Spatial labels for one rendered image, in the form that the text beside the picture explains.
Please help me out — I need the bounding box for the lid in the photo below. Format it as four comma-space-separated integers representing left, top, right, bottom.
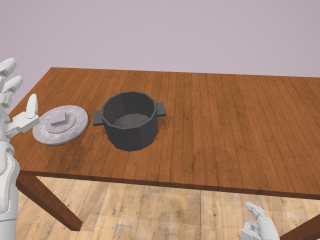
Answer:
32, 105, 89, 146

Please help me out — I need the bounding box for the knob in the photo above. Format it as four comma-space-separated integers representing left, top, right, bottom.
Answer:
50, 111, 67, 126

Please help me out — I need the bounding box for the pot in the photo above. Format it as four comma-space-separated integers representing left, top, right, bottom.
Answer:
93, 90, 167, 152

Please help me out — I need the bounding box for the left robot hand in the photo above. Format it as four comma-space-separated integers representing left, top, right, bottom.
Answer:
0, 58, 40, 143

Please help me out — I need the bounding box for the right robot hand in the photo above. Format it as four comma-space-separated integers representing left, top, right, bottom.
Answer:
240, 202, 280, 240

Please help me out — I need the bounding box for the robot left forearm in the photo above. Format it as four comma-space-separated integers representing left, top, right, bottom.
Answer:
0, 141, 20, 240

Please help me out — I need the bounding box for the table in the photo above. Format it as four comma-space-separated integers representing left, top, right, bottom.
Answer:
8, 67, 320, 240

